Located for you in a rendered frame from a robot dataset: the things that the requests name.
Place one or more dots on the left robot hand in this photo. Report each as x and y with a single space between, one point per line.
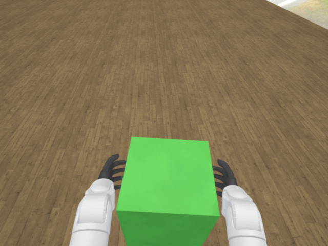
108 171

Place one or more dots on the robot left forearm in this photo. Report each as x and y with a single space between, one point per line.
94 214

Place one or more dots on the right robot hand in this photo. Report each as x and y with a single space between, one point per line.
227 178

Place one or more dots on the robot right forearm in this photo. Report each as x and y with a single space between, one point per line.
243 219

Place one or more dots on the carton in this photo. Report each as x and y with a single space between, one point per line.
168 195

